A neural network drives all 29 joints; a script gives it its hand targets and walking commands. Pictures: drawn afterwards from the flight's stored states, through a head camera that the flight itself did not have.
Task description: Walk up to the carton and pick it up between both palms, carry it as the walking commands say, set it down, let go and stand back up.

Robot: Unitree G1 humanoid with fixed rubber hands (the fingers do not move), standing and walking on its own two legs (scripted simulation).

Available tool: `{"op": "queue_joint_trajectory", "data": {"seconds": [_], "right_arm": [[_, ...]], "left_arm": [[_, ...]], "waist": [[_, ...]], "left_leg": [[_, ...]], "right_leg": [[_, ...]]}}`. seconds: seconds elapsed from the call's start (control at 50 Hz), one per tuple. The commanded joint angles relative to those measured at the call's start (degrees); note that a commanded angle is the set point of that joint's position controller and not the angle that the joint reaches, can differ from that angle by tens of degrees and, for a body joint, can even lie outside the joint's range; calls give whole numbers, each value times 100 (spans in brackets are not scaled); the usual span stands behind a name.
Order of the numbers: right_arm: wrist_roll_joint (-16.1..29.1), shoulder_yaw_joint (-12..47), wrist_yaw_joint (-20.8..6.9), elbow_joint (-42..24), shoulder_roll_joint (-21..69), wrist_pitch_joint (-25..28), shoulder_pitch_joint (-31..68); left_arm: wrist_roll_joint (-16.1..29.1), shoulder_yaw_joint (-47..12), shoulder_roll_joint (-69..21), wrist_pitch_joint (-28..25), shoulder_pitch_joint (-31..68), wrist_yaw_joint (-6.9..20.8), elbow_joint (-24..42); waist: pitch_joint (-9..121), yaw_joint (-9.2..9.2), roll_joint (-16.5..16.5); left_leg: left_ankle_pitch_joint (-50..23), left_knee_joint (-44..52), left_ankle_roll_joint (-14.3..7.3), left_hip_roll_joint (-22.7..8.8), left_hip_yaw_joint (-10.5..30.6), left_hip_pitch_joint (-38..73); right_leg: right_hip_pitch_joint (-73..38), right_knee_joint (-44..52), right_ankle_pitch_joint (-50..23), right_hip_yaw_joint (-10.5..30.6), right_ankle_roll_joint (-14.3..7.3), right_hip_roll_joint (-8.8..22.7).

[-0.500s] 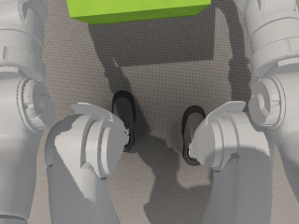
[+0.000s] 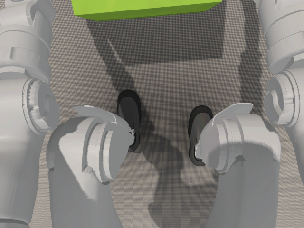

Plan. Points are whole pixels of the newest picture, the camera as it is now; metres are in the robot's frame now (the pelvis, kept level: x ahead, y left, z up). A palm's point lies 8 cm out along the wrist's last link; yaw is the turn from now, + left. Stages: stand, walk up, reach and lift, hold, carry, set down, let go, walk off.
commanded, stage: set down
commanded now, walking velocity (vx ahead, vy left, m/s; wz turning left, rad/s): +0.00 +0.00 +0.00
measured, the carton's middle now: out of the picture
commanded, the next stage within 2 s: let go in 1.76 s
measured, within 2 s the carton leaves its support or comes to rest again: neither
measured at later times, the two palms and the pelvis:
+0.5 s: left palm out of the picture +0.53 +0.27 -0.14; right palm out of the picture +0.59 -0.16 -0.13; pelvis +0.00 +0.00 +0.01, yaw +0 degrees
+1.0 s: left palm out of the picture +0.54 +0.28 +0.01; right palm out of the picture +0.60 -0.18 +0.01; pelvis +0.01 +0.00 +0.11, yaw -1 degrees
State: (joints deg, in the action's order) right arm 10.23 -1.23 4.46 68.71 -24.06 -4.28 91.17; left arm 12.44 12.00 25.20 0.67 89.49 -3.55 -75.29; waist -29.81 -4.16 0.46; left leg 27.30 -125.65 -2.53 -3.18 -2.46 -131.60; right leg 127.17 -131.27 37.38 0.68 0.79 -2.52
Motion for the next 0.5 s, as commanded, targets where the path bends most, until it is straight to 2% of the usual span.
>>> {"op": "queue_joint_trajectory", "data": {"seconds": [0.0,0.18,0.34,0.42,0.48], "right_arm": [[80,-22,-15,-570,-768,101,1422],[219,20,-151,-723,-974,-3,1465],[244,-153,-48,-1266,-1162,-165,1468],[314,-220,19,-1651,-1288,-286,1506],[276,-312,4,-1536,-1313,-386,1322]], "left_arm": [[58,33,834,-90,984,3,505],[141,-15,993,12,972,118,846],[89,110,1220,185,913,50,1592],[63,141,1367,314,977,-40,2096],[-9,161,1268,457,826,-67,2125]], "waist": [[6389,-257,-462],[6361,-314,-511],[7937,-364,-543],[8913,-377,-445],[8702,-328,-297]], "left_leg": [[-2209,524,218,122,479,3905],[-1977,536,173,54,468,3928],[-2230,650,192,116,298,4679],[-2348,739,220,183,176,5209],[-2049,958,238,200,129,5162]], "right_leg": [[-1755,1102,-1683,118,29,180],[-1810,1142,-1435,101,10,232],[-2671,1334,-1665,-42,41,173],[-3015,1472,-1692,-156,32,123],[-2841,1668,-1396,-191,-25,106]]}}
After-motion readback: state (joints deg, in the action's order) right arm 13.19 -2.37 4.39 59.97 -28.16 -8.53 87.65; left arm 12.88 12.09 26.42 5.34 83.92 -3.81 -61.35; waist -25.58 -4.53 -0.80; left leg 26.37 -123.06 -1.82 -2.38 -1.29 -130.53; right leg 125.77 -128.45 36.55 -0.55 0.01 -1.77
